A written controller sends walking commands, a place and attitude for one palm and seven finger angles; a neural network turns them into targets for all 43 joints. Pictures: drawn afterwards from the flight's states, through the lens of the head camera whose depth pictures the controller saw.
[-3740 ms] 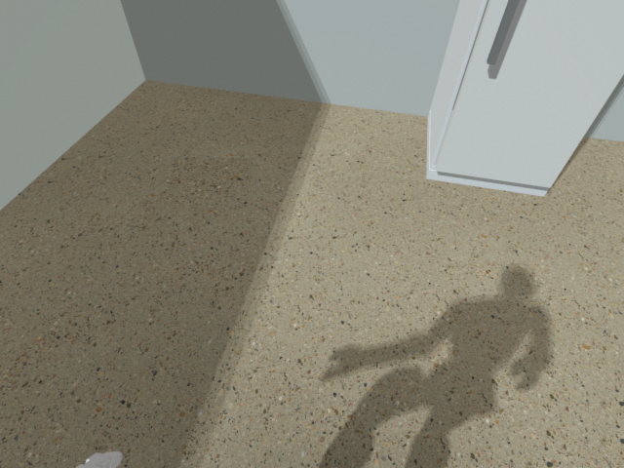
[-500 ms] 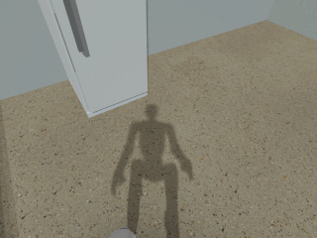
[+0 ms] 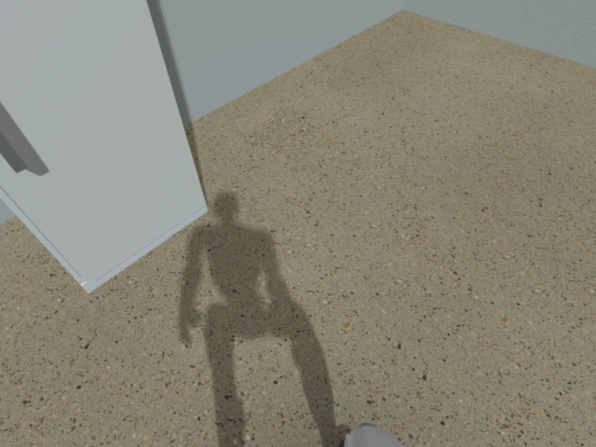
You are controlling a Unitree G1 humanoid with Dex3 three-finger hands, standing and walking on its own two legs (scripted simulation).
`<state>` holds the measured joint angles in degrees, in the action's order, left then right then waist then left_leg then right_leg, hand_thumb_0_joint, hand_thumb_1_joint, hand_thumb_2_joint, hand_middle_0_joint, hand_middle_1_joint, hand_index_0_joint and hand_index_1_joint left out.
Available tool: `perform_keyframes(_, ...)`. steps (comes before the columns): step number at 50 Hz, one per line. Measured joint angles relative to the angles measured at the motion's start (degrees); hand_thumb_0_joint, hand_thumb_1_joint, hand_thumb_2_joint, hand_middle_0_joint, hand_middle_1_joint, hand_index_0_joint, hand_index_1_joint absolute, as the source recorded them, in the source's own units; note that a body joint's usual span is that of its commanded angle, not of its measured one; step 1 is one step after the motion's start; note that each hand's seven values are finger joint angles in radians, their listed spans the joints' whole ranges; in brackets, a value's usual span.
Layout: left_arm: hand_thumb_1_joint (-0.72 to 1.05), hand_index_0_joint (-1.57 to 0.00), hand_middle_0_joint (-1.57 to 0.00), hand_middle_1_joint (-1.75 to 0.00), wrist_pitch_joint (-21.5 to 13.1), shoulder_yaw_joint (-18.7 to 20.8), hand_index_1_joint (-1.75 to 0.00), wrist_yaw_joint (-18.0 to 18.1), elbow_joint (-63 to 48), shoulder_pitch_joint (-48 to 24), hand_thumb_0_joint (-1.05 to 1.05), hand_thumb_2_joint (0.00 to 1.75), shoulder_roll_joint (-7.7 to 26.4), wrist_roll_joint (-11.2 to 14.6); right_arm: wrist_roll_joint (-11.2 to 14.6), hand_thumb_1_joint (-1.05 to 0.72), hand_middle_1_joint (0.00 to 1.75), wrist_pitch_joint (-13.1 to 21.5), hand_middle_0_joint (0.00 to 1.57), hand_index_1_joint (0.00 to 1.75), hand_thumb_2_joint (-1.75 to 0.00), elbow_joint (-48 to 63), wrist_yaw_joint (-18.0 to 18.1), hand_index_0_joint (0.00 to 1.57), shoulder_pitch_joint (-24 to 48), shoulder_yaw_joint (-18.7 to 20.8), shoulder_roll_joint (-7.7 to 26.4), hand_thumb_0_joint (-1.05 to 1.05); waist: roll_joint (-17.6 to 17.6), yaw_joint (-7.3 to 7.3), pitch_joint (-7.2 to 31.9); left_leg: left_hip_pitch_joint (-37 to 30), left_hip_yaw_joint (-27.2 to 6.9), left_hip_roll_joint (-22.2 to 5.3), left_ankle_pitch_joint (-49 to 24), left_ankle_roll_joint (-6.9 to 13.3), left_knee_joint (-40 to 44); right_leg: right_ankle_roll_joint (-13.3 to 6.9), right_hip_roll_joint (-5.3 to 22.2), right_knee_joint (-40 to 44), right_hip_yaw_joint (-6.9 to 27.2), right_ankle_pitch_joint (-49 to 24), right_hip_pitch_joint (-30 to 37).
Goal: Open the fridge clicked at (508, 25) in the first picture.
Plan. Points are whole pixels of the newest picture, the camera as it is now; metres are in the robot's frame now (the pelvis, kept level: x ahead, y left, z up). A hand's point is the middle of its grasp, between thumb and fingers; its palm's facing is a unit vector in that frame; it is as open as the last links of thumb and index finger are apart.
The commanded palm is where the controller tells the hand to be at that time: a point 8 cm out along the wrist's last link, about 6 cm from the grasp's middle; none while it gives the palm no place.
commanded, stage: walk to a spot facing it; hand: left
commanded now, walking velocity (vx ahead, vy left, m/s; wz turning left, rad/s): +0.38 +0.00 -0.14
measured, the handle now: out of the picture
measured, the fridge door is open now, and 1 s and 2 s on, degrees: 0 0 0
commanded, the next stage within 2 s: turn to face it in 0.64 s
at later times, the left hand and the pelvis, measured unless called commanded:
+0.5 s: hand (206, 432) +0.18 +0.15 -0.18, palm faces +0.10 -0.99 -0.14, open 7.3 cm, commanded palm none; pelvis +0.22 -0.01 +0.00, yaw +0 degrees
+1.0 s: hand (228, 248) +0.52 +0.16 -0.16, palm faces -0.03 -0.97 -0.22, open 7.4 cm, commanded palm none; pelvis +0.41 -0.01 -0.01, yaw -1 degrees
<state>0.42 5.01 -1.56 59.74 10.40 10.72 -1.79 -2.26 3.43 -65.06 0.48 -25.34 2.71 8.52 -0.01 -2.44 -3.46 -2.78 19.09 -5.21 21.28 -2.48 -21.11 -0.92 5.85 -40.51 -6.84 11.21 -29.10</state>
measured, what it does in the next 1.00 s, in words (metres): walks ahead: right foot, then left foot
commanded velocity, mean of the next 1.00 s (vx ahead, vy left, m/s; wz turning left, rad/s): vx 0.23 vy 0.00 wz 0.08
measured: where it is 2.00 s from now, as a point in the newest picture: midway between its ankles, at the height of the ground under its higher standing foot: (311, 377)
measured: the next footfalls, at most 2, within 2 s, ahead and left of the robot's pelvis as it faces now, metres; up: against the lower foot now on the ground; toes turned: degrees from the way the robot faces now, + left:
right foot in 0.06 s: +0.17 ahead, -0.12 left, +0.00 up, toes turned -10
left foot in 0.54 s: +0.38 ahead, +0.12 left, +0.00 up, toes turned +11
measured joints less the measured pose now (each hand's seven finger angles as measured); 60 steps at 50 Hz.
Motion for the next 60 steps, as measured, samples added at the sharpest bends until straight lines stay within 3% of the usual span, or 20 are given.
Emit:
perform_keyframes(3,0.92,-0.20,-0.19,-0.30,-2.0,-0.3,-0.29,-0.1,-1.0,-1.5,0.01,0.90,0.5,-0.2,0.3,-0.92,0.30,-0.7,0.20,0.30,-0.90,-1.6,-0.4,0.19,-2.6,-0.2,-0.7,0.01,-0.9,-0.29,-0.5,0.8,0.0,-2.9,5.7,-1.3,-9.1,-2.4,-2.3,6.2,-1.8,-0.1,5.1)
perform_keyframes(4,0.92,-0.20,-0.20,-0.30,-3.0,-0.2,-0.29,0.2,-1.2,-2.0,0.01,0.90,0.4,-0.2,0.6,-0.92,0.30,-1.3,0.20,0.30,-0.90,-2.2,-0.6,0.19,-2.5,-0.4,-0.8,0.01,-1.3,0.16,-0.8,4.0,-2.1,-4.0,6.8,-0.6,-17.9,-3.2,-2.9,4.1,-2.0,0.0,4.7)
perform_keyframes(7,0.92,-0.20,-0.20,-0.30,-4.3,-0.6,-0.29,1.0,-1.3,-2.0,0.00,0.90,-0.3,0.7,1.1,-0.92,0.30,-2.6,0.20,0.30,-0.90,-2.4,-1.0,0.19,0.0,-0.4,-0.9,0.01,-1.8,0.44,-1.2,16.3,-11.1,-3.0,5.1,1.4,-43.7,-3.8,-4.0,2.4,-2.6,3.5,7.0)
perform_keyframes(9,0.92,-0.20,-0.20,-0.30,-4.3,-1.1,-0.29,1.6,-0.6,-0.9,0.00,0.90,-1.0,0.7,0.8,-0.92,0.30,-2.7,0.20,0.30,-0.90,-1.3,-0.9,0.19,2.5,-0.1,-0.6,0.01,-2.0,0.52,-0.4,22.8,-13.1,-3.0,1.1,1.9,-49.3,-3.2,-4.7,5.9,-2.9,3.3,10.2)
perform_keyframes(13,0.94,-0.20,-0.20,-0.30,-4.5,-1.1,-0.29,2.6,1.3,2.4,0.00,0.90,-1.6,0.6,0.4,-0.92,0.30,-2.4,0.20,0.30,-0.90,2.6,-1.0,0.19,7.5,0.3,-0.2,0.01,-2.0,0.39,1.9,31.1,-13.6,-4.2,-3.8,1.0,-43.4,-3.4,-6.0,13.1,-3.0,2.5,16.0)
perform_keyframes(17,0.94,-0.20,-0.20,-0.30,-4.7,-1.9,-0.29,2.1,3.1,5.5,0.00,0.90,-2.1,0.5,0.2,-0.95,0.30,-2.6,0.20,0.30,-0.90,4.8,-1.1,0.19,11.6,1.1,1.8,0.03,-2.0,1.16,3.0,34.0,-13.3,-4.7,-8.4,0.4,-33.0,-2.7,-6.5,17.4,-3.0,3.1,20.9)
perform_keyframes(24,0.92,-0.20,-0.20,-0.30,-4.6,-2.4,-0.29,1.7,5.2,10.2,0.00,0.90,-2.6,0.4,0.5,-0.94,0.30,-2.2,0.20,0.30,-0.90,7.1,-2.5,0.19,16.6,1.0,3.3,0.02,-0.4,3.85,1.8,30.8,-11.9,-3.4,-10.1,1.5,-19.1,-0.2,-6.3,19.1,-3.1,7.8,27.9)
perform_keyframes(27,0.91,-0.20,-0.20,-0.30,-4.2,-2.3,-0.29,1.7,6.2,12.3,0.00,0.90,-2.5,0.5,0.4,-0.93,0.30,-1.0,0.20,0.30,-0.90,8.1,-2.4,0.19,18.0,0.5,3.2,0.01,0.7,4.55,0.9,25.7,-10.1,-1.6,-10.4,2.8,-12.7,1.4,-4.9,14.6,-2.6,12.5,28.9)
perform_keyframes(30,0.91,-0.20,-0.20,-0.30,-2.6,-2.1,-0.29,1.4,7.1,12.1,0.01,0.90,-2.1,1.0,0.0,-0.92,0.30,0.8,0.20,0.30,-0.90,8.8,-1.6,0.19,18.7,-0.1,2.2,0.01,1.8,4.36,-0.7,24.3,-8.2,-0.9,-8.2,5.3,-16.1,0.5,-3.2,-8.8,1.2,17.1,20.2)
perform_keyframes(33,0.91,-0.20,-0.20,-0.30,-1.7,-1.5,-0.29,1.2,6.8,10.1,0.01,0.90,-1.4,0.8,0.1,-0.92,0.30,1.1,0.20,0.30,-0.90,8.2,-0.7,0.19,16.8,-0.6,0.6,0.01,1.9,3.87,-0.9,19.9,-6.6,-0.4,-6.5,4.9,-13.1,-0.1,-2.5,-25.8,3.2,12.8,10.4)
perform_keyframes(38,0.91,-0.20,-0.20,-0.30,-0.7,-0.3,-0.29,1.2,3.3,6.2,0.01,0.90,-0.6,0.3,0.6,-0.97,0.30,1.0,0.21,0.30,-0.90,5.5,0.8,0.20,12.0,0.3,0.5,-0.01,1.9,3.61,0.0,12.8,-3.9,0.9,-7.1,4.8,-5.2,1.2,-0.2,-26.6,4.2,5.0,-0.2)
perform_keyframes(42,0.91,-0.20,-0.19,-0.30,-0.4,-0.3,-0.29,1.4,1.0,2.4,0.01,0.90,-0.3,0.3,0.6,-0.96,0.30,0.4,0.21,0.30,-0.90,3.2,0.6,0.20,8.1,-0.3,0.4,-0.01,1.4,2.23,0.4,9.3,-3.7,1.5,-6.6,4.1,-1.8,2.5,1.3,-15.4,2.8,1.6,-1.4)
perform_keyframes(48,0.91,-0.20,-0.19,-0.30,-1.5,-1.5,-0.29,1.9,-1.4,-2.9,0.00,0.90,-0.7,0.5,0.7,-0.93,0.30,-1.9,0.20,0.30,-0.90,0.2,0.0,0.20,3.3,-0.7,-1.5,0.00,0.3,-0.47,-0.3,8.7,-6.4,1.1,-1.3,1.7,-6.8,3.2,-0.4,5.6,0.1,-1.7,7.0)
perform_keyframes(49,0.91,-0.20,-0.19,-0.30,-2.0,-1.7,-0.29,1.9,-1.8,-3.2,0.00,0.90,-0.8,0.5,0.8,-0.93,0.30,-2.3,0.20,0.30,-0.90,-0.1,-0.2,0.20,2.4,-0.7,-1.8,0.00,0.3,-0.61,0.0,9.5,-6.9,1.0,0.5,1.2,-9.4,1.9,-0.5,7.9,-0.5,-1.8,8.8)
perform_keyframes(51,0.91,-0.20,-0.19,-0.30,-2.8,-2.1,-0.29,2.2,-2.4,-4.4,0.00,0.90,-2.2,0.5,1.1,-0.92,0.30,-3.7,0.20,0.30,-0.90,-0.2,-0.4,0.20,2.8,-0.4,-1.4,0.01,-1.8,-1.02,-0.6,13.8,-10.5,0.4,6.3,0.9,-19.3,-0.3,-0.9,5.6,-2.4,2.5,8.8)
perform_keyframes(53,0.91,-0.20,-0.20,-0.30,-3.0,-2.5,-0.29,2.4,-3.2,-4.9,0.00,0.90,-3.1,0.6,1.3,-0.92,0.30,-5.0,0.20,0.30,-0.90,0.5,-0.3,0.20,3.9,-0.2,-1.3,0.01,-2.3,-1.20,-1.0,19.3,-13.3,1.3,10.2,0.5,-31.6,-0.7,-0.2,5.2,-4.0,3.6,9.7)
perform_keyframes(55,0.91,-0.20,-0.20,-0.30,-2.6,-2.7,-0.29,2.9,-3.8,-4.8,0.00,0.90,-3.9,0.6,1.3,-0.92,0.30,-5.7,0.20,0.30,-0.90,1.4,-0.6,0.20,5.3,0.1,-0.9,0.01,-2.2,-0.97,-0.9,23.8,-14.0,1.4,9.0,0.2,-39.8,-0.5,0.3,6.7,-5.4,3.3,11.3)
perform_keyframes(57,0.91,-0.20,-0.20,-0.30,-2.0,-2.8,-0.29,3.2,-3.9,-4.2,0.00,0.90,-4.3,0.5,1.2,-0.92,0.30,-6.1,0.20,0.30,-0.90,2.9,-1.0,0.19,7.0,0.5,-0.3,0.01,-1.9,-0.81,-0.4,26.8,-14.0,1.0,7.0,-0.2,-42.1,-0.3,0.9,8.1,-6.7,3.2,12.7)
perform_keyframes(60,0.92,-0.21,-0.20,-0.30,-1.5,-2.0,-0.30,3.7,-4.6,-3.6,-0.01,0.90,-3.6,0.5,1.0,-0.92,0.30,-6.4,0.20,0.30,-0.90,5.5,-1.4,0.19,9.6,1.1,0.7,0.01,-1.1,-0.42,0.3,28.5,-13.3,0.2,4.8,-0.6,-38.6,0.3,1.8,9.1,-8.9,3.5,14.1)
